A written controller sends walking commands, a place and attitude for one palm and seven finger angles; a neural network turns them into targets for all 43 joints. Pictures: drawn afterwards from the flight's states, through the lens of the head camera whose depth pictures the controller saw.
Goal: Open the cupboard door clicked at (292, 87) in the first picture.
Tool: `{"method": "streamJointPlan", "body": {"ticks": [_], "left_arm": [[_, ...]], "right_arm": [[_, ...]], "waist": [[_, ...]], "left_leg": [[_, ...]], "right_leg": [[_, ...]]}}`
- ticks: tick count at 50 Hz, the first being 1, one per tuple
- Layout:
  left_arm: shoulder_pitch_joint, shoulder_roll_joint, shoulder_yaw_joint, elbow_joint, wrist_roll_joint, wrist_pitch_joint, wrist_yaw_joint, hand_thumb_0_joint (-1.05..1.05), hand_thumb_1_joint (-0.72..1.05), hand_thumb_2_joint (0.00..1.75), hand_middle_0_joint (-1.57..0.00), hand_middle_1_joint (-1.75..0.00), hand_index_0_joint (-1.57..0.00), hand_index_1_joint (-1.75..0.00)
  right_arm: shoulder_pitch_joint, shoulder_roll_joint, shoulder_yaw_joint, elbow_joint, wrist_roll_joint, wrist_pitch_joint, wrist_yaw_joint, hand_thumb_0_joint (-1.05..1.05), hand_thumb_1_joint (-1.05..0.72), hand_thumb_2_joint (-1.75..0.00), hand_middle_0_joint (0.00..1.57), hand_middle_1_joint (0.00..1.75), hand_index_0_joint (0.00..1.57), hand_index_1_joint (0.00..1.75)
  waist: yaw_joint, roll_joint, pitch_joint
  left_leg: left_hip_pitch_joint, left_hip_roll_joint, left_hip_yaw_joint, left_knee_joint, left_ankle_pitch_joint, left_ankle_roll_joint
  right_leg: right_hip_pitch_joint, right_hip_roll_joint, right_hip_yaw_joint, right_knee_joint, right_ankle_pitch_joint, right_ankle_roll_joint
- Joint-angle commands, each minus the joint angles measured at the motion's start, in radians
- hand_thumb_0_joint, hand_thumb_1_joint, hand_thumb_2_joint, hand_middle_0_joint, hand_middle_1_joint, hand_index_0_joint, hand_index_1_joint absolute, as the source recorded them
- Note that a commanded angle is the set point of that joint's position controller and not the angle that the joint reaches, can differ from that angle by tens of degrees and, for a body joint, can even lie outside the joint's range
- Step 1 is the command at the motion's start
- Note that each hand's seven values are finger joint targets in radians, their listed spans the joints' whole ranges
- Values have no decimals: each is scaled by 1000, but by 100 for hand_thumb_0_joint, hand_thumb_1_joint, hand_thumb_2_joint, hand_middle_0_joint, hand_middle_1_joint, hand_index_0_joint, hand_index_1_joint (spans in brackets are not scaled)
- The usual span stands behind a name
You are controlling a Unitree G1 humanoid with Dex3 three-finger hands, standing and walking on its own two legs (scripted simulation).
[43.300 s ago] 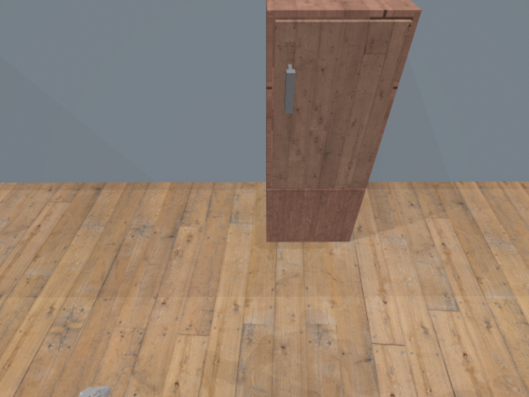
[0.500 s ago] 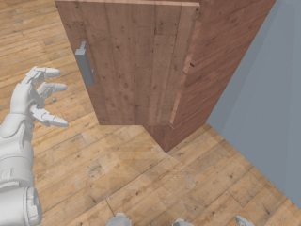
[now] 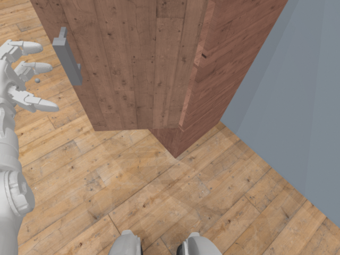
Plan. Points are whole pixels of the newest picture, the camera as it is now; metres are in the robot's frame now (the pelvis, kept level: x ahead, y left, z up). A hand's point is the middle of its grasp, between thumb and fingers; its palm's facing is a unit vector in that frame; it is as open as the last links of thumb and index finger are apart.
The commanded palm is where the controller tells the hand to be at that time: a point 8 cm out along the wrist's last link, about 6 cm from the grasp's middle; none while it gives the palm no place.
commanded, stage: move the hooked fingers beside the handle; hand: left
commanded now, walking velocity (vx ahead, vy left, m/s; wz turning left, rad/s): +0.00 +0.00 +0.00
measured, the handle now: (70, 57) +0.56 +0.22 +0.09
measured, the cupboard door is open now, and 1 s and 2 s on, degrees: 54 54 53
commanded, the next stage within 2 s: slide the fingers in behind the handle in 1.04 s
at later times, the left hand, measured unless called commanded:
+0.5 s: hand (42, 70) +0.51 +0.27 +0.09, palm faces +0.04 -1.00 -0.01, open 13.9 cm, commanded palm +0.49 +0.32 +0.09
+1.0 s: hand (35, 74) +0.50 +0.29 +0.09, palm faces +0.04 -1.00 +0.00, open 14.0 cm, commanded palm +0.49 +0.32 +0.08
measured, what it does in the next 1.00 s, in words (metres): stands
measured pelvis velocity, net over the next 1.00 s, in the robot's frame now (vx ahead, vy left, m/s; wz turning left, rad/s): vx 0.01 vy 0.01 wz -0.01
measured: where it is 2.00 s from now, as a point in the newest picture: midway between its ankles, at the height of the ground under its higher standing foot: outside the picture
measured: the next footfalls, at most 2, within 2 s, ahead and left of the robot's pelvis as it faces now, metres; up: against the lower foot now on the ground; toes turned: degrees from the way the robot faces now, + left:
none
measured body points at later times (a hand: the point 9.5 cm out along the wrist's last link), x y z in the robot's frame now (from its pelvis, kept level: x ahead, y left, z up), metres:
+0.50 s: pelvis +0.01 +0.00 +0.00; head +0.14 +0.03 +0.43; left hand +0.50 +0.33 +0.10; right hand +0.00 -0.27 -0.10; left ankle +0.03 +0.10 -0.69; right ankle +0.00 -0.12 -0.69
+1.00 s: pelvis +0.01 +0.01 -0.01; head +0.13 +0.05 +0.42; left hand +0.49 +0.34 +0.09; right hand +0.02 -0.26 -0.10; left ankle +0.03 +0.10 -0.69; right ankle +0.00 -0.12 -0.69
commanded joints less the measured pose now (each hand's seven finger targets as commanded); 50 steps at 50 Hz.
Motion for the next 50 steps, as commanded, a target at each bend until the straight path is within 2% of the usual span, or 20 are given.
{"method": "streamJointPlan", "body": {"ticks": [1, 5, 8, 11, 13, 16, 17, 21, 25, 26, 31, 33, 35, 37, 38, 41, 44, 46, 48, 50], "left_arm": [[-470, 302, 41, -151, -35, -56, -12, 0, -50, 30, -30, -120, -30, -120], [-459, 377, 71, -102, 1, -12, -2, 0, -50, 30, -30, -120, -30, -120], [-496, 422, 90, -146, 24, -28, 14, 0, -50, 30, -30, -120, -30, -120], [-523, 448, 111, -146, 21, -50, 20, 0, -50, 30, -30, -120, -30, -120], [-533, 421, 85, -124, 23, -47, 12, 0, -50, 30, -30, -120, -30, -120], [-461, 416, 93, -111, 18, -37, -6, 0, -50, 30, -30, -120, -30, -120], [-434, 391, 79, -111, 16, -28, -12, 0, -50, 30, -30, -120, -30, -120], [-426, 407, 106, -142, -5, -27, -19, 0, -50, 30, -30, -120, -30, -120], [-469, 370, 88, -208, -11, -57, -7, 0, -50, 30, -30, -120, -30, -120], [-467, 403, 112, -211, -4, -64, 1, 0, -50, 30, -30, -120, -30, -120], [-445, 344, 69, -183, -3, -60, 5, 0, -50, 30, -30, -120, -30, -120], [-414, 318, 50, -137, -2, -38, 0, 0, -50, 30, -30, -120, -30, -120], [-412, 335, 64, -113, -8, -28, -2, 0, -50, 30, -30, -120, -30, -120], [-431, 380, 85, -128, -1, -29, -3, 0, -50, 30, -30, -120, -30, -120], [-452, 355, 61, -156, -1, -38, -4, 0, -50, 30, -30, -120, -30, -120], [-475, 376, 87, -206, -8, -76, 3, 0, -50, 30, -30, -120, -30, -120], [-485, 334, 57, -174, -15, -77, -2, 0, -50, 30, -30, -120, -30, -120], [-507, 359, 60, -141, -7, -64, -6, 0, -50, 30, -30, -120, -30, -120], [-516, 311, 11, -98, 2, -38, -8, 0, -50, 30, -30, -120, -30, -120], [-526, 354, 38, -108, 6, -35, -5, 0, -50, 30, -30, -120, -30, -120]], "right_arm": [[146, -181, -64, -48, -1, -6, -13, 0, -90, -90, 20, 30, 20, 30], [169, -184, -58, -62, -4, 11, -13, 0, -90, -90, 20, 30, 20, 30], [181, -182, -59, -68, -9, 23, -8, 0, -90, -90, 20, 30, 20, 30], [194, -184, -60, -70, -12, 33, -5, 0, -90, -90, 20, 30, 20, 30], [199, -183, -57, -66, -11, 38, -4, 0, -90, -90, 20, 30, 20, 30], [204, -184, -59, -75, -13, 46, -1, 0, -90, -90, 20, 30, 20, 30], [209, -182, -61, -74, -12, 52, 1, 0, -90, -90, 20, 30, 20, 30], [208, -185, -66, -82, -13, 62, 5, 0, -90, -90, 20, 30, 20, 30], [203, -177, -67, -81, -15, 63, 8, 0, -90, -90, 20, 30, 20, 30], [206, -182, -71, -74, -16, 64, 8, 0, -90, -90, 20, 30, 20, 30], [191, -175, -67, -70, -13, 68, 12, 0, -90, -90, 20, 30, 20, 30], [186, -176, -65, -73, -11, 70, 12, 0, -90, -90, 20, 30, 20, 30], [188, -181, -63, -79, -11, 70, 7, 0, -90, -90, 20, 30, 20, 30], [181, -185, -64, -84, -11, 68, 4, 0, -90, -90, 20, 30, 20, 30], [176, -181, -62, -87, -10, 68, 4, 0, -90, -90, 20, 30, 20, 30], [178, -184, -65, -84, -17, 64, 6, 0, -90, -90, 20, 30, 20, 30], [169, -182, -62, -75, -14, 61, 8, 0, -90, -90, 20, 30, 20, 30], [170, -188, -58, -70, -12, 62, 3, 0, -90, -90, 20, 30, 20, 30], [172, -186, -55, -66, -11, 61, 1, 0, -90, -90, 20, 30, 20, 30], [178, -191, -53, -69, -14, 58, -4, 0, -90, -90, 20, 30, 20, 30]], "waist": [[-34, 118, -423], [-23, 120, -429], [-25, 163, -470], [-36, 150, -488], [-47, 150, -471], [-24, 195, -503], [-24, 185, -504], [-26, 127, -494], [-29, 184, -488], [-25, 187, -502], [-29, 201, -466], [-35, 166, -425], [-35, 127, -401], [-33, 130, -427], [-36, 169, -435], [-30, 184, -493], [-42, 198, -455], [-49, 188, -441], [-68, 173, -397], [-57, 178, -409]], "left_leg": [[378, -26, -78, -85, 299, 10], [307, -35, -62, -74, 296, 19], [329, -30, -60, -59, 342, 17], [333, -25, -63, -47, 365, 16], [325, -25, -65, -49, 349, 17], [364, -24, -60, -49, 397, 11], [381, -22, -62, -50, 418, 11], [355, -21, -59, -50, 420, 17], [406, -22, -63, -49, 435, 14], [424, -18, -73, -50, 444, 9], [446, -16, -80, -54, 456, 3], [409, -19, -75, -58, 407, 6], [363, -24, -71, -59, 378, 13], [353, -24, -70, -56, 371, 13], [380, -23, -73, -57, 383, 9], [444, -15, -90, -45, 432, 0], [434, -15, -92, -48, 386, -2], [409, -16, -97, -49, 359, 0], [380, -17, -100, -56, 300, 4], [373, -18, -103, -54, 303, 4]], "right_leg": [[50, 46, 42, -89, 244, -9], [91, 43, 54, -82, 273, -7], [89, 45, 58, -73, 307, -3], [87, 53, 56, -67, 323, -3], [75, 53, 53, -69, 308, -3], [79, 54, 50, -64, 342, -7], [70, 57, 43, -64, 351, -7], [93, 61, 43, -69, 372, -2], [55, 65, 38, -68, 354, -10], [49, 65, 35, -65, 346, -9], [19, 64, 27, -67, 330, -13], [11, 62, 25, -75, 305, -10], [34, 61, 29, -75, 307, -12], [46, 57, 34, -68, 310, -8], [26, 57, 33, -67, 306, -11], [3, 61, 26, -53, 303, -14], [-26, 61, 24, -62, 261, -15], [-35, 59, 23, -59, 244, -15], [-64, 56, 21, -68, 200, -12], [-52, 55, 21, -63, 200, -16]]}}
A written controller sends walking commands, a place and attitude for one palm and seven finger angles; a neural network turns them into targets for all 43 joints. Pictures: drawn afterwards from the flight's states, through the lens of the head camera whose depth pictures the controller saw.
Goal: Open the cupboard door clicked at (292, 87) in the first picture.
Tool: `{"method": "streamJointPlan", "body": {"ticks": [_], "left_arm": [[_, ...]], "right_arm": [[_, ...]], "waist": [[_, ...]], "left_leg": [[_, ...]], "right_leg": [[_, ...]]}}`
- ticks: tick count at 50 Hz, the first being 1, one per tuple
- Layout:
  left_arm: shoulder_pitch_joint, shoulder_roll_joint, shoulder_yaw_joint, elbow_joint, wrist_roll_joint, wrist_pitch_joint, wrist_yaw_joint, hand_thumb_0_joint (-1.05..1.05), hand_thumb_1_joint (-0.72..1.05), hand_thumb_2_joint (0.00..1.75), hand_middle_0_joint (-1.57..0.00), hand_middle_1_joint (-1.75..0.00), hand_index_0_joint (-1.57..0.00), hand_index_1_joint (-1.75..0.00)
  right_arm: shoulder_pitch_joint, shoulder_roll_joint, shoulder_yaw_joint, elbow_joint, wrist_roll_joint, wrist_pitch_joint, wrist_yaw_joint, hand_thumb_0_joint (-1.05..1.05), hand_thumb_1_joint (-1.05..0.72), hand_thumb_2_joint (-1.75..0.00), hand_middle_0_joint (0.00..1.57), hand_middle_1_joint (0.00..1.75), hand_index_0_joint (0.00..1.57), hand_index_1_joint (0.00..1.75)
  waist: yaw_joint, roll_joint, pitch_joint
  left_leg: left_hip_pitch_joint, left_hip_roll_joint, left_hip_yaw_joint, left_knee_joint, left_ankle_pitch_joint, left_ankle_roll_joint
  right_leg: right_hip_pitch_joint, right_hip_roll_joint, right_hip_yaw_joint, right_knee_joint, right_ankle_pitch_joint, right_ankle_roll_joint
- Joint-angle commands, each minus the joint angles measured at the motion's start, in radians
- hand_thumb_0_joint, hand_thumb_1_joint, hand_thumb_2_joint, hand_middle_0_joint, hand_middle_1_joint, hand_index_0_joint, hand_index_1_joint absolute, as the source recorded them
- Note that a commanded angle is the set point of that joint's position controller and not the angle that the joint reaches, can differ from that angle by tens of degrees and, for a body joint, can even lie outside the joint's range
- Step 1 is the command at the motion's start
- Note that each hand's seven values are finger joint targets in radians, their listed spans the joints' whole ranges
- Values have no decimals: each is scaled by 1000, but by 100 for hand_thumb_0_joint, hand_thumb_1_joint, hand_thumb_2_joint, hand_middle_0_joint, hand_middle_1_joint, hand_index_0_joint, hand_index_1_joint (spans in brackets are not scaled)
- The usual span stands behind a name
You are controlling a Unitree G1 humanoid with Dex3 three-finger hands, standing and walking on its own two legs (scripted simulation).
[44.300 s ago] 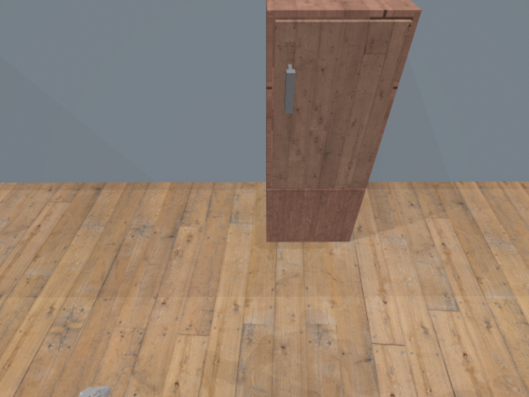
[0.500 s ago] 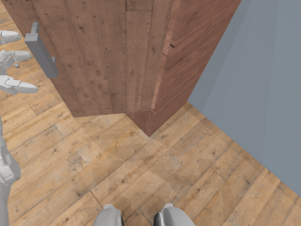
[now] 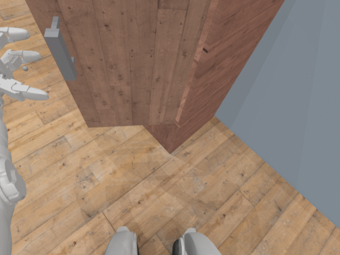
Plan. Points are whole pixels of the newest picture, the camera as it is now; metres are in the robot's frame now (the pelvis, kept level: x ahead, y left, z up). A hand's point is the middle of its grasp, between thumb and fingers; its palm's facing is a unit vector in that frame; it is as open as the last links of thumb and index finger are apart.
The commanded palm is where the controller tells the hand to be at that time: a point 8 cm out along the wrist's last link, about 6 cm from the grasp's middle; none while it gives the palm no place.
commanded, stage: move the hooked fingers beside the handle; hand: left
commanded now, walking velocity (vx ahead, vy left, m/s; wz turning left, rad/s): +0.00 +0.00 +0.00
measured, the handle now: (63, 50) +0.55 +0.22 +0.09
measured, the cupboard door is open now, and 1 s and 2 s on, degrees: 54 53 53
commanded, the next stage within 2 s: slide the fingers in behind the handle in 0.04 s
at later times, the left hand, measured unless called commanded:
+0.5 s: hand (39, 65) +0.50 +0.26 +0.10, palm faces +0.06 -1.00 -0.01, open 14.0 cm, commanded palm +0.48 +0.29 +0.09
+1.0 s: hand (62, 64) +0.50 +0.21 +0.10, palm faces +0.04 -1.00 +0.00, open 13.9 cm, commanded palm +0.48 +0.25 +0.09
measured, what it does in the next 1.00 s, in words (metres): stands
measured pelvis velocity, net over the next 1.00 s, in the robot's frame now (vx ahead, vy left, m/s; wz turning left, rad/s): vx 0.01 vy -0.01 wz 0.00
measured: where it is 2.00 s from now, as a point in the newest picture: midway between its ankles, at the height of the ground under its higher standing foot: outside the picture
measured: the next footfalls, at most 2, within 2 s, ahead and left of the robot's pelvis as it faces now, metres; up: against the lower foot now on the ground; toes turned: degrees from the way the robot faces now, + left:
none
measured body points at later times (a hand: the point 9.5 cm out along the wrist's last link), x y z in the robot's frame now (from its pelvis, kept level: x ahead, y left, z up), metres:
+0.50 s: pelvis +0.00 +0.00 +0.00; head +0.13 +0.03 +0.43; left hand +0.49 +0.31 +0.10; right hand -0.01 -0.27 -0.10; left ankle +0.02 +0.09 -0.68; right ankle +0.00 -0.14 -0.68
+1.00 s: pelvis +0.01 -0.01 +0.00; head +0.12 +0.01 +0.44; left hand +0.49 +0.27 +0.10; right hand +0.02 -0.28 -0.11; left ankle +0.02 +0.09 -0.68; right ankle +0.00 -0.14 -0.68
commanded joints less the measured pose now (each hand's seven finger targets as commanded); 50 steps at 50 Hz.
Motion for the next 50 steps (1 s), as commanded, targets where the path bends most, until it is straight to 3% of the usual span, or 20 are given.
{"method": "streamJointPlan", "body": {"ticks": [1, 4, 6, 8, 10, 13, 16, 19, 21, 23, 29, 31, 32, 35, 38, 40, 41, 44, 46, 50], "left_arm": [[-442, 303, 27, -212, -7, -47, 2, 0, -50, 30, -30, -120, -30, -120], [-472, 266, 10, -261, -16, -66, 10, 0, -50, 30, -30, -120, -30, -120], [-466, 321, 58, -265, -23, -76, 13, 0, -50, 30, -30, -120, -30, -120], [-455, 250, 14, -246, -28, -65, 12, 0, -50, 30, -30, -120, -30, -120], [-431, 236, 12, -267, -24, -61, 19, 0, -50, 30, -30, -120, -30, -120], [-378, 253, 32, -226, -17, -34, 39, 0, -50, 30, -30, -120, -30, -120], [-370, 254, 36, -230, -13, -29, 55, 0, -50, 30, -30, -120, -30, -120], [-411, 193, -21, -245, -2, -37, 67, 0, -50, 30, -30, -120, -30, -120], [-400, 225, 18, -282, -10, -61, 70, 0, -50, 30, -30, -120, -30, -120], [-397, 163, -21, -271, -18, -65, 68, 0, -50, 30, -30, -120, -30, -120], [-422, 153, -26, -281, -20, -66, 74, 0, -50, 30, -30, -120, -30, -120], [-451, 152, -28, -312, -17, -74, 86, 0, -50, 30, -30, -120, -30, -120], [-439, 122, -41, -298, -19, -71, 92, 0, -50, 30, -30, -120, -30, -120], [-417, 168, 5, -293, -22, -74, 116, 0, -50, 30, -30, -120, -30, -120], [-421, 126, -34, -304, -3, -77, 129, 0, -50, 30, -30, -120, -30, -120], [-425, 104, -45, -301, -7, -81, 132, 0, -50, 30, -30, -120, -30, -120], [-420, 131, -28, -304, -4, -83, 134, 0, -50, 30, -30, -120, -30, -120], [-401, 82, -48, -308, -16, -79, 132, 0, -50, 30, -30, -120, -30, -120], [-384, 105, -21, -314, -25, -79, 133, 0, -50, 30, -30, -120, -30, -120], [-374, 82, -39, -274, -19, -60, 150, 0, -50, 30, -30, -120, -30, -120]], "right_arm": [[181, -205, -74, -39, -7, -12, -21, 0, -90, -90, 20, 30, 20, 30], [189, -200, -76, -33, -14, -18, -14, 0, -90, -90, 20, 30, 20, 30], [198, -206, -77, -31, -16, -16, -14, 0, -90, -90, 20, 30, 20, 30], [194, -197, -77, -31, -12, -14, -11, 0, -90, -90, 20, 30, 20, 30], [201, -195, -80, -35, -16, -14, -6, 0, -90, -90, 20, 30, 20, 30], [204, -197, -79, -38, -14, -5, -2, 0, -90, -90, 20, 30, 20, 30], [202, -193, -78, -49, -13, -4, 0, 0, -90, -90, 20, 30, 20, 30], [204, -186, -80, -43, -13, -5, 4, 0, -90, -90, 20, 30, 20, 30], [208, -191, -86, -42, -14, -6, 2, 0, -90, -90, 20, 30, 20, 30], [203, -183, -85, -36, -13, -8, 5, 0, -90, -90, 20, 30, 20, 30], [197, -182, -86, -23, -13, -12, 8, 0, -90, -90, 20, 30, 20, 30], [194, -179, -87, -21, -14, -14, 7, 0, -90, -90, 20, 30, 20, 30], [188, -174, -87, -23, -14, -16, 9, 0, -90, -90, 20, 30, 20, 30], [192, -177, -85, -28, -14, -18, 8, 0, -90, -90, 20, 30, 20, 30], [181, -167, -86, -30, -14, -19, 14, 0, -90, -90, 20, 30, 20, 30], [184, -166, -87, -27, -15, -21, 16, 0, -90, -90, 20, 30, 20, 30], [182, -171, -88, -26, -13, -19, 15, 0, -90, -90, 20, 30, 20, 30], [178, -165, -90, -29, -13, -20, 18, 0, -90, -90, 20, 30, 20, 30], [176, -166, -91, -29, -12, -19, 19, 0, -90, -90, 20, 30, 20, 30], [174, -163, -87, -37, -10, -17, 20, 0, -90, -90, 20, 30, 20, 30]], "waist": [[-20, 219, -429], [-28, 229, -482], [-17, 213, -512], [-27, 211, -481], [-13, 240, -501], [-6, 173, -450], [-2, 172, -444], [-28, 166, -402], [-14, 163, -454], [-23, 176, -447], [-23, 179, -437], [-21, 217, -464], [-23, 207, -452], [-11, 155, -459], [-15, 183, -469], [-25, 155, -455], [-18, 159, -463], [-14, 161, -481], [-4, 162, -489], [-12, 100, -406]], "left_leg": [[482, -21, -101, -113, 360, -17], [542, -13, -114, -105, 399, -24], [543, -11, -117, -98, 438, -24], [532, -13, -109, -103, 418, -21], [560, -14, -112, -106, 447, -25], [494, -15, -100, -113, 413, -18], [466, -21, -86, -116, 403, -13], [465, -19, -88, -120, 373, -12], [499, -16, -90, -114, 407, -14], [507, -18, -87, -112, 404, -15], [498, -21, -89, -112, 389, -14], [533, -20, -96, -110, 420, -18], [524, -22, -91, -108, 407, -17], [483, -27, -84, -105, 408, -10], [493, -29, -77, -100, 429, -13], [485, -30, -75, -97, 419, -7], [486, -28, -76, -101, 419, -10], [499, -30, -74, -103, 436, -11], [489, -32, -65, -98, 449, -10], [419, -37, -57, -113, 378, -2]], "right_leg": [[-7, 47, 22, -79, 217, -32], [-27, 52, 15, -75, 220, -33], [-5, 55, 16, -68, 245, -34], [-12, 54, 14, -77, 239, -31], [-12, 57, 9, -73, 240, -36], [16, 56, 11, -82, 246, -30], [46, 56, 17, -84, 265, -28], [17, 56, 16, -92, 241, -26], [33, 58, 19, -86, 263, -29], [20, 58, 20, -89, 259, -29], [25, 56, 20, -89, 257, -30], [15, 54, 18, -82, 266, -32], [14, 54, 19, -85, 261, -32], [70, 55, 25, -79, 293, -31], [67, 51, 27, -76, 315, -27], [75, 54, 29, -81, 318, -27], [80, 53, 30, -82, 320, -26], [93, 53, 28, -81, 336, -28], [114, 52, 33, -78, 363, -26], [127, 50, 35, -90, 334, -24]]}}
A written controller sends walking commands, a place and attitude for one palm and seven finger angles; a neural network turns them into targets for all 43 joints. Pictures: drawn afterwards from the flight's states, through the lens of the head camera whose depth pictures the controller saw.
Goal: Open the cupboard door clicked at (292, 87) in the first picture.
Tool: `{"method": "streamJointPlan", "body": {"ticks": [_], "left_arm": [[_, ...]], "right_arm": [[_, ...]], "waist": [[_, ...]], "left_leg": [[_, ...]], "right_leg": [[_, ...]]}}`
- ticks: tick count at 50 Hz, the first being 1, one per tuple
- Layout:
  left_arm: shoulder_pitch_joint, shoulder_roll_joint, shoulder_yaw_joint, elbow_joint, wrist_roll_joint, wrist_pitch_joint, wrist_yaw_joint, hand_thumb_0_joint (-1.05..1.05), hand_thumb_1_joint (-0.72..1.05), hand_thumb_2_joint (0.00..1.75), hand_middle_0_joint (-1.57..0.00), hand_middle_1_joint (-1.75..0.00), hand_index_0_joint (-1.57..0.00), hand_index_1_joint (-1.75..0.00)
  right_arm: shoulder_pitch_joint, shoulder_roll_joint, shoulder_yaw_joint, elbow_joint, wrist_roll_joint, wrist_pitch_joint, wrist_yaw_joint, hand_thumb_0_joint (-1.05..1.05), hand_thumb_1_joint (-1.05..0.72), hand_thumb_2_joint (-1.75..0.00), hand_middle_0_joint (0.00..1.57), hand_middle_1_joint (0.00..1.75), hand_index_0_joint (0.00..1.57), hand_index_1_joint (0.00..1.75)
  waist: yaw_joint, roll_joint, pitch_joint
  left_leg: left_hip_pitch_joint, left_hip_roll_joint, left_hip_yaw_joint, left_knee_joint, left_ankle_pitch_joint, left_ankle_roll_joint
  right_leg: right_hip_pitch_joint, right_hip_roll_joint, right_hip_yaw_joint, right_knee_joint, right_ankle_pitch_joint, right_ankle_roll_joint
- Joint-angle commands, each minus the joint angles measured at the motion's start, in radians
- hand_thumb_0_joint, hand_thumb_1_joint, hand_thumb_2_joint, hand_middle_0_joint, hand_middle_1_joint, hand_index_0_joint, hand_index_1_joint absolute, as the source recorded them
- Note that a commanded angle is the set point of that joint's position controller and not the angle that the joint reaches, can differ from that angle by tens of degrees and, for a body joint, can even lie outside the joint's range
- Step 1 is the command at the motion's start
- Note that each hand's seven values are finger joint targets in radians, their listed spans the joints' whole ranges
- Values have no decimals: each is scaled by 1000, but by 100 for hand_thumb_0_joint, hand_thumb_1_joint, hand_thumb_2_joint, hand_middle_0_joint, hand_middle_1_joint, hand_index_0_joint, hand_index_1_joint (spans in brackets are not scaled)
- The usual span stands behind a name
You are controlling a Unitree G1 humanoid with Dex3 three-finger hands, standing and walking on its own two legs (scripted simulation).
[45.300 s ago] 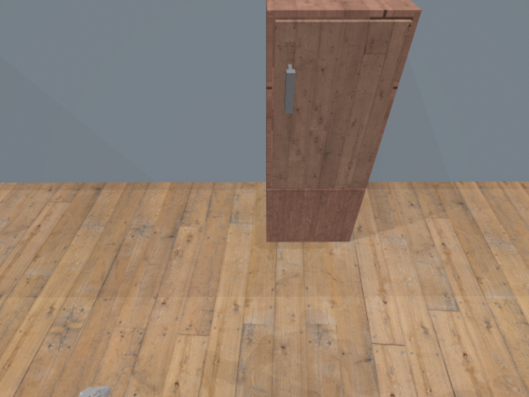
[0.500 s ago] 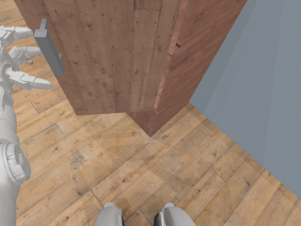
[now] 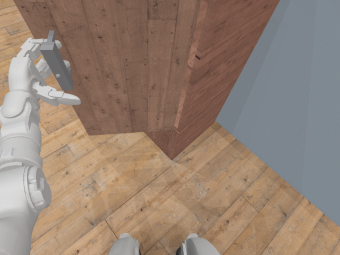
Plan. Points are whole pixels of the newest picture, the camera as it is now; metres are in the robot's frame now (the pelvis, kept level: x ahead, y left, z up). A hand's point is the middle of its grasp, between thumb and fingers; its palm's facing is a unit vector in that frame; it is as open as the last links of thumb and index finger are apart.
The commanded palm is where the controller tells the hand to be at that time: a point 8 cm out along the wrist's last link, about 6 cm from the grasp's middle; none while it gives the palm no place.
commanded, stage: slide the fingers in behind the handle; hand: left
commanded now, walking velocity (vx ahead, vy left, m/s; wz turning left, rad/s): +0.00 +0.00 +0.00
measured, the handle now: (60, 61) +0.54 +0.23 +0.09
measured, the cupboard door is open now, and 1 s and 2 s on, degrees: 53 53 59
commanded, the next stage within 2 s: close the thumb around the handle in 0.74 s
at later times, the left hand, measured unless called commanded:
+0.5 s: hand (69, 76) +0.50 +0.20 +0.09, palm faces +0.06 -1.00 -0.02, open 13.9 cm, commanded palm +0.47 +0.24 +0.09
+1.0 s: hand (69, 75) +0.50 +0.20 +0.09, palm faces +0.07 -1.00 -0.02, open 13.3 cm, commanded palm +0.48 +0.24 +0.09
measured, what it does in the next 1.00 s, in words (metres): stands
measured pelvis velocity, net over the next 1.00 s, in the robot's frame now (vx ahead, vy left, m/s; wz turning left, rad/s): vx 0.00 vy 0.00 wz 0.01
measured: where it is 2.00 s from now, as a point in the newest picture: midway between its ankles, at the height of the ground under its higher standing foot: outside the picture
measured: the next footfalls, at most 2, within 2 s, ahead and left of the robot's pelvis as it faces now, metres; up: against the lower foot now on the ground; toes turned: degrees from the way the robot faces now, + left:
none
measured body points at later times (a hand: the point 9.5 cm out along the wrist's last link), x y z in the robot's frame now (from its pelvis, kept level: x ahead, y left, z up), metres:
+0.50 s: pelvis +0.00 +0.00 +0.00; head +0.11 +0.01 +0.44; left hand +0.49 +0.25 +0.10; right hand +0.00 -0.27 -0.11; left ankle +0.01 +0.10 -0.68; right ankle -0.01 -0.12 -0.68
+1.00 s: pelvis +0.00 +0.00 +0.00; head +0.11 +0.02 +0.43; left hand +0.49 +0.26 +0.10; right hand +0.00 -0.27 -0.11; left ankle +0.01 +0.10 -0.68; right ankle -0.01 -0.12 -0.68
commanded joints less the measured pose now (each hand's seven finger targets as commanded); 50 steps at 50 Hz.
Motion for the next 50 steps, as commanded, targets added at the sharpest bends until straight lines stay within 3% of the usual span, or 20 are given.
{"method": "streamJointPlan", "body": {"ticks": [1, 2, 3, 4, 6, 8, 9, 11, 15, 16, 18, 23, 28, 31, 33, 36, 42, 45, 47, 50], "left_arm": [[-408, 266, 37, -196, -7, -53, 20, 0, -50, 30, -30, -120, -30, -120], [-431, 238, 15, -205, -7, -54, 26, 0, -50, 30, -30, -120, -30, -120], [-433, 278, 51, -216, -4, -62, 35, 0, -50, 30, -30, -120, -30, -120], [-427, 261, 36, -209, -3, -67, 37, 0, -50, 30, -30, -120, -30, -120], [-441, 289, 63, -231, -5, -87, 45, 0, -50, 30, -30, -120, -30, -120], [-433, 251, 35, -227, -3, -95, 44, 0, -50, 30, -30, -120, -30, -120], [-460, 222, 7, -232, -1, -96, 44, 0, -50, 30, -30, -120, -30, -120], [-460, 225, 15, -239, -1, -100, 46, 0, -50, 30, -30, -120, -30, -120], [-475, 175, -20, -190, -6, -72, 52, 0, -50, 30, -30, -120, -30, -120], [-472, 217, 16, -188, -4, -68, 58, 0, -50, 30, -30, -120, -30, -120], [-467, 235, 31, -204, 0, -70, 69, 0, -50, 30, -30, -120, -30, -120], [-455, 187, -4, -238, 15, -98, 86, 0, -50, 30, -30, -120, -30, -120], [-474, 156, -36, -188, 12, -87, 81, 0, -50, 30, -30, -120, -30, -120], [-507, 167, -32, -227, 16, -98, 85, 0, -50, 30, -30, -120, -30, -120], [-501, 156, -38, -205, 18, -95, 88, 0, -50, 30, -30, -120, -30, -120], [-491, 122, -49, -225, 10, -103, 92, 0, -50, 30, -30, -120, -30, -120], [-504, 145, -43, -172, 19, -91, 97, 0, -50, 30, -30, -120, -30, -120], [-529, 164, -36, -169, 25, -86, 98, 0, -33, 37, -31, -122, -31, -122], [-527, 146, -46, -195, 22, -90, 93, 0, -22, 42, -32, -123, -32, -123], [-507, 128, -53, -175, 11, -86, 87, 0, -5, 49, -33, -125, -33, -125]], "right_arm": [[157, -183, -68, -59, -1, -13, -12, 0, -90, -90, 20, 30, 20, 30], [154, -178, -68, -59, -2, -14, -11, 0, -90, -90, 20, 30, 20, 30], [159, -182, -70, -58, -5, -17, -13, 0, -90, -90, 20, 30, 20, 30], [156, -178, -67, -62, -4, -19, -11, 0, -90, -90, 20, 30, 20, 30], [159, -179, -70, -58, -5, -21, -11, 0, -90, -90, 20, 30, 20, 30], [153, -174, -70, -58, -4, -23, -9, 0, -90, -90, 20, 30, 20, 30], [152, -173, -70, -54, -4, -25, -8, 0, -90, -90, 20, 30, 20, 30], [158, -175, -74, -49, -5, -27, -6, 0, -90, -90, 20, 30, 20, 30], [164, -175, -72, -39, -4, -29, -8, 0, -90, -90, 20, 30, 20, 30], [165, -179, -74, -37, -5, -29, -10, 0, -90, -90, 20, 30, 20, 30], [166, -178, -74, -43, -5, -29, -9, 0, -90, -90, 20, 30, 20, 30], [166, -171, -77, -43, -10, -31, 0, 0, -90, -90, 20, 30, 20, 30], [161, -174, -74, -37, -6, -30, -2, 0, -90, -90, 20, 30, 20, 30], [165, -176, -77, -33, -9, -33, -4, 0, -90, -90, 20, 30, 20, 30], [166, -175, -76, -27, -11, -34, -4, 0, -90, -90, 20, 30, 20, 30], [169, -173, -80, -25, -13, -37, -1, 0, -90, -90, 20, 30, 20, 30], [169, -178, -75, -17, -10, -33, -3, 0, -90, -90, 20, 30, 20, 30], [175, -179, -73, -18, -12, -36, -6, 0, -90, -90, 20, 30, 20, 30], [172, -175, -76, -20, -13, -37, -4, 0, -90, -90, 20, 30, 20, 30], [174, -174, -73, -21, -14, -36, -3, 0, -90, -90, 20, 30, 20, 30]], "waist": [[-5, 101, -399], [-21, 96, -398], [-8, 88, -413], [-11, 87, -411], [-8, 83, -440], [-9, 102, -434], [-23, 104, -428], [-17, 131, -455], [-37, 92, -395], [-27, 84, -414], [-17, 93, -438], [-14, 131, -456], [-36, 84, -391], [-31, 135, -437], [-33, 125, -417], [-31, 115, -455], [-42, 80, -394], [-44, 95, -394], [-39, 121, -446], [-42, 105, -423]], "left_leg": [[381, -41, -60, -94, 375, 12], [381, -42, -56, -93, 365, 14], [373, -41, -59, -91, 363, 12], [365, -44, -55, -92, 358, 14], [368, -42, -54, -86, 366, 15], [379, -43, -56, -87, 364, 10], [386, -42, -57, -87, 349, 12], [413, -41, -59, -83, 365, 10], [379, -43, -62, -91, 327, 14], [372, -42, -58, -89, 333, 14], [374, -43, -58, -92, 345, 12], [432, -40, -64, -86, 390, 7], [383, -43, -62, -96, 323, 11], [432, -41, -71, -95, 351, 7], [431, -38, -77, -94, 351, 4], [469, -36, -82, -89, 391, 3], [403, -40, -79, -91, 337, 9], [392, -44, -77, -91, 319, 12], [433, -42, -80, -86, 360, 7], [425, -42, -80, -83, 363, 8]], "right_leg": [[99, 42, 31, -86, 339, -10], [95, 42, 32, -89, 335, -7], [108, 41, 35, -86, 334, -8], [119, 42, 38, -87, 338, -7], [135, 42, 44, -82, 354, -6], [118, 41, 41, -81, 343, -9], [101, 41, 40, -85, 327, -6], [92, 42, 40, -82, 331, -9], [75, 42, 36, -93, 301, -9], [94, 40, 40, -92, 314, -6], [114, 39, 41, -88, 327, -8], [77, 42, 34, -81, 334, -11], [70, 42, 34, -93, 297, -9], [52, 39, 33, -86, 297, -13], [35, 39, 29, -86, 288, -13], [34, 43, 22, -81, 307, -14], [35, 40, 27, -87, 284, -12], [35, 38, 31, -87, 270, -13], [37, 37, 29, -80, 296, -12], [28, 40, 24, -80, 293, -15]]}}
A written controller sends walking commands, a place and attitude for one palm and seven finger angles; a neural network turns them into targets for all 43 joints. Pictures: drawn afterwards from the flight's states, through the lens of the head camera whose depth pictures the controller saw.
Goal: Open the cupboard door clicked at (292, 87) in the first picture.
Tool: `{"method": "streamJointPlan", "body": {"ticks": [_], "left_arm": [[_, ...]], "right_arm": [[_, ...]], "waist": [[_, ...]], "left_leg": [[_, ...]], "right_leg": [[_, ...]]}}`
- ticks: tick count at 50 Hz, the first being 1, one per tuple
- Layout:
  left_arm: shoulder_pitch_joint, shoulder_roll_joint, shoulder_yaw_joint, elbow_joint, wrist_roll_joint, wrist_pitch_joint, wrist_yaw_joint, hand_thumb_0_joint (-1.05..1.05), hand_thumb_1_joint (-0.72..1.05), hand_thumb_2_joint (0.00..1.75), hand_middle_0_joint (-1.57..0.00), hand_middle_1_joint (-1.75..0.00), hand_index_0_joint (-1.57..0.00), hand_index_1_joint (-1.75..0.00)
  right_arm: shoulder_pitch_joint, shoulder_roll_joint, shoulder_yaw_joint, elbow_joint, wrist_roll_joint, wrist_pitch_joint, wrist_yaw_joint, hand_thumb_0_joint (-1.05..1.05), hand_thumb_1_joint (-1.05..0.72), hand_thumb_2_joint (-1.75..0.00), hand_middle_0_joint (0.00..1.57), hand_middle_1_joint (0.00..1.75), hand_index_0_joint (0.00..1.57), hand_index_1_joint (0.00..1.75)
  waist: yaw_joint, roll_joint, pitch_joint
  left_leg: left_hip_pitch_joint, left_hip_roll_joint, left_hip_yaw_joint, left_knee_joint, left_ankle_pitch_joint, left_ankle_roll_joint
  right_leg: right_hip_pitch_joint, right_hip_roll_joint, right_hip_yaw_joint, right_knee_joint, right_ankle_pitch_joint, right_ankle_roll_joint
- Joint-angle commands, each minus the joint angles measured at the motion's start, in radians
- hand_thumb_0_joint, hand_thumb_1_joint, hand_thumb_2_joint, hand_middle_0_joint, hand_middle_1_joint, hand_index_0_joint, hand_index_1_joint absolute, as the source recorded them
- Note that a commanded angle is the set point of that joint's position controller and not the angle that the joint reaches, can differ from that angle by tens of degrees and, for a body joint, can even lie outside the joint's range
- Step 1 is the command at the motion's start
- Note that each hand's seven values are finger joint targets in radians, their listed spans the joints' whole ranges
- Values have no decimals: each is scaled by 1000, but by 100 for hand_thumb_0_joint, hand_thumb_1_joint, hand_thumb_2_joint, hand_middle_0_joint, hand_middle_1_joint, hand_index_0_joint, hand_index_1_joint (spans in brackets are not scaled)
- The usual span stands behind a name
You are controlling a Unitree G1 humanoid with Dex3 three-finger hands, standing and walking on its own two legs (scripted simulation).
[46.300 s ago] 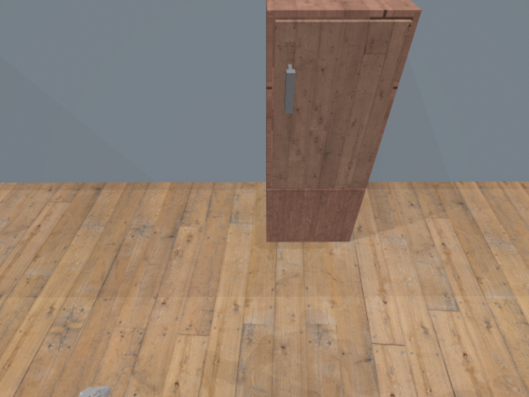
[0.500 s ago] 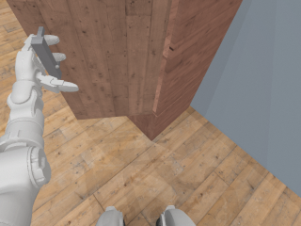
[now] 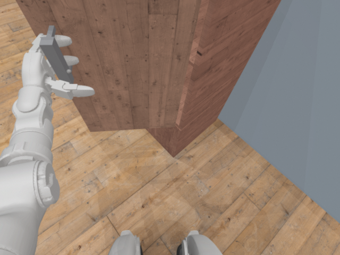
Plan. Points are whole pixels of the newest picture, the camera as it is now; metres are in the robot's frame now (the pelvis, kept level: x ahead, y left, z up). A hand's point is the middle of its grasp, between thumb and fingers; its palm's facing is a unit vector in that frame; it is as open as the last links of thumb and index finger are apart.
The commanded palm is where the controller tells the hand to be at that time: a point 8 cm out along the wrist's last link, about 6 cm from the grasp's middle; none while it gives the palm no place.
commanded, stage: close the thumb around the handle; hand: left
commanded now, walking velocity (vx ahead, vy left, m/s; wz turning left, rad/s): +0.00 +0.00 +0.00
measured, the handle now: (60, 57) +0.55 +0.23 +0.09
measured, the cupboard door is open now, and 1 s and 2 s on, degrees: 53 59 100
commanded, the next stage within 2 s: pull the door open along its arc in 0.54 s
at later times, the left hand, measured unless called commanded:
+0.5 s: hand (69, 71) +0.51 +0.20 +0.09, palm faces +0.06 -1.00 -0.01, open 5.6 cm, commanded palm +0.49 +0.23 +0.09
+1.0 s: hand (70, 83) +0.48 +0.19 +0.09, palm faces +0.04 -1.00 -0.01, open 5.8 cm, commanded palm +0.42 +0.23 +0.09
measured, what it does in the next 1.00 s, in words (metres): stands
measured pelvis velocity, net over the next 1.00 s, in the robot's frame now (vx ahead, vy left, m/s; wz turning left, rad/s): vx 0.02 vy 0.00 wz -0.03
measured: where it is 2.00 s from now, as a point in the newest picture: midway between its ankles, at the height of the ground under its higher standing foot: outside the picture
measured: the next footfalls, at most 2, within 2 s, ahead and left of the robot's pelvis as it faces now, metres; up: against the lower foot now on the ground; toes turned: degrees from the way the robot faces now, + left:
none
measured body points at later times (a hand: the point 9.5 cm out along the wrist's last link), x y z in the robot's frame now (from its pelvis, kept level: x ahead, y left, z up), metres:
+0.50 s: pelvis +0.00 +0.00 +0.00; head +0.12 +0.02 +0.44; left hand +0.50 +0.25 +0.10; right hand +0.00 -0.26 -0.11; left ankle +0.02 +0.10 -0.68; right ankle +0.00 -0.12 -0.68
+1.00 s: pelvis +0.02 +0.00 +0.01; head +0.10 +0.01 +0.45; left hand +0.47 +0.25 +0.10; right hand +0.04 -0.26 -0.10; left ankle +0.02 +0.10 -0.68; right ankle +0.00 -0.12 -0.68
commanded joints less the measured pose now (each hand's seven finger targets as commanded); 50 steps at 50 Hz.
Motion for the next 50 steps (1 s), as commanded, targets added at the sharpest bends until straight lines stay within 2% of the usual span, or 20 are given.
{"method": "streamJointPlan", "body": {"ticks": [1, 3, 5, 7, 8, 9, 11, 13, 15, 17, 23, 27, 30, 31, 32, 33, 38, 41, 44, 50], "left_arm": [[-472, 194, 6, -217, -15, -61, -13, 0, 0, 52, -34, -125, -34, -125], [-464, 195, 9, -237, -16, -63, -14, 0, 12, 56, -34, -127, -34, -127], [-459, 171, -5, -225, -16, -62, -9, 0, 23, 61, -35, -128, -35, -128], [-453, 197, 11, -222, -11, -59, -4, 0, 34, 66, -36, -129, -36, -129], [-462, 181, -4, -220, -12, -56, -4, 0, 40, 68, -36, -130, -36, -130], [-451, 200, 12, -225, -12, -57, -4, 0, 45, 71, -37, -130, -37, -130], [-454, 178, -2, -259, -14, -69, -6, 0, 56, 76, -38, -131, -38, -131], [-451, 143, -29, -237, -15, -64, -6, 0, 68, 80, -38, -133, -38, -133], [-461, 154, -17, -227, -17, -64, -1, 0, 79, 85, -39, -134, -39, -134], [-456, 183, 3, -238, -13, -67, 1, 0, 90, 90, -40, -135, -40, -135], [-468, 172, -11, -220, -11, -61, -5, 0, 90, 90, -40, -135, -40, -135], [-446, 201, 15, -243, -12, -69, -7, 0, 90, 90, -40, -135, -40, -135], [-442, 156, -14, -262, -16, -73, -8, 0, 90, 90, -40, -135, -40, -135], [-445, 156, -19, -272, -14, -76, -9, 0, 90, 90, -40, -135, -40, -135], [-417, 160, -8, -254, -15, -73, -7, 0, 90, 90, -40, -135, -40, -135], [-420, 275, 71, -240, -8, -72, -2, 0, 90, 90, -40, -135, -40, -135], [-300, 216, 45, -292, -25, -74, -26, 0, 90, 90, -40, -135, -40, -135], [-204, 198, 50, -328, -47, -73, -35, 0, 90, 90, -40, -135, -40, -135], [-83, 159, 35, -380, -66, -58, -42, 0, 90, 90, -40, -135, -40, -135], [204, 59, -5, -623, -117, -38, -35, 0, 90, 90, -40, -135, -40, -135]], "right_arm": [[169, -178, -66, -42, -3, -11, -11, 0, -90, -90, 20, 30, 20, 30], [167, -177, -68, -47, -3, -11, -10, 0, -90, -90, 20, 30, 20, 30], [170, -174, -65, -48, -5, -11, -9, 0, -90, -90, 20, 30, 20, 30], [168, -178, -67, -47, -3, -8, -10, 0, -90, -90, 20, 30, 20, 30], [168, -176, -66, -46, -3, -8, -9, 0, -90, -90, 20, 30, 20, 30], [169, -178, -67, -46, -2, -8, -10, 0, -90, -90, 20, 30, 20, 30], [167, -173, -68, -48, -3, -8, -8, 0, -90, -90, 20, 30, 20, 30], [163, -172, -68, -46, -2, -8, -8, 0, -90, -90, 20, 30, 20, 30], [169, -175, -67, -44, -5, -10, -8, 0, -90, -90, 20, 30, 20, 30], [171, -177, -69, -43, -3, -9, -7, 0, -90, -90, 20, 30, 20, 30], [168, -175, -66, -40, -3, -6, -9, 0, -90, -90, 20, 30, 20, 30], [170, -176, -68, -44, -4, -5, -8, 0, -90, -90, 20, 30, 20, 30], [169, -168, -69, -47, -4, -6, -7, 0, -90, -90, 20, 30, 20, 30], [162, -169, -70, -46, -3, -6, -6, 0, -90, -90, 20, 30, 20, 30], [164, -171, -70, -46, -3, -5, -5, 0, -90, -90, 20, 30, 20, 30], [168, -185, -69, -42, -3, 0, -11, 0, -90, -90, 20, 30, 20, 30], [148, -169, -68, -77, 2, 6, -7, 0, -90, -90, 20, 30, 20, 30], [134, -167, -71, -97, 7, 11, -4, 0, -90, -90, 20, 30, 20, 30], [109, -162, -75, -125, 15, 15, -1, 0, -90, -90, 20, 30, 20, 30], [59, -143, -83, -180, 30, 3, 11, 0, -90, -90, 20, 30, 20, 30]], "waist": [[-44, 105, -435], [-35, 126, -463], [-40, 123, -433], [-37, 109, -431], [-49, 90, -424], [-37, 101, -432], [-31, 141, -472], [-44, 116, -431], [-46, 96, -407], [-35, 99, -447], [-45, 97, -416], [-31, 120, -461], [-37, 109, -456], [-33, 136, -461], [-27, 120, -452], [-19, 104, -448], [14, 114, -483], [34, 80, -487], [54, 57, -453], [104, 53, -456]], "left_leg": [[447, -28, -72, -86, 353, 9], [464, -29, -71, -87, 364, 7], [461, -30, -73, -85, 368, 10], [443, -29, -71, -88, 348, 10], [437, -30, -70, -90, 345, 12], [442, -29, -70, -92, 349, 10], [488, -29, -74, -88, 390, 5], [475, -26, -76, -89, 370, 5], [452, -28, -77, -92, 347, 10], [456, -31, -74, -93, 357, 9], [439, -30, -74, -93, 337, 10], [462, -30, -71, -86, 385, 8], [474, -31, -71, -82, 408, 11], [486, -29, -70, -83, 403, 6], [483, -29, -73, -88, 401, 5], [451, -27, -69, -84, 389, 9], [468, -34, -50, -95, 444, 8], [456, -36, -38, -101, 459, 10], [440, -37, -22, -123, 436, 11], [481, -38, -3, -151, 553, 15]], "right_leg": [[53, 48, 31, -98, 301, -8], [61, 48, 32, -98, 308, -10], [46, 50, 28, -99, 304, -12], [54, 49, 31, -102, 296, -8], [61, 50, 32, -104, 302, -6], [68, 50, 32, -103, 304, -9], [57, 50, 27, -96, 319, -12], [35, 51, 25, -99, 300, -10], [42, 53, 24, -103, 286, -12], [69, 51, 28, -100, 303, -11], [55, 50, 30, -103, 291, -9], [73, 50, 31, -95, 327, -10], [75, 52, 28, -94, 347, -11], [60, 50, 29, -96, 338, -10], [63, 52, 25, -97, 331, -12], [83, 50, 35, -99, 335, -10], [150, 52, 33, -93, 399, -11], [194, 53, 34, -96, 438, -9], [232, 54, 32, -107, 443, -10], [333, 49, 32, -118, 556, -12]]}}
